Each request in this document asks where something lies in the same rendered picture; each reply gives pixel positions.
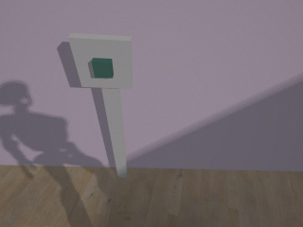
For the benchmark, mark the panel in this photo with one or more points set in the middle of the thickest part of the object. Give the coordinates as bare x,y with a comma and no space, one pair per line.
84,48

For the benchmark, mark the button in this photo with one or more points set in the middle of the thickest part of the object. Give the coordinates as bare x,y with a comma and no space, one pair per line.
103,68

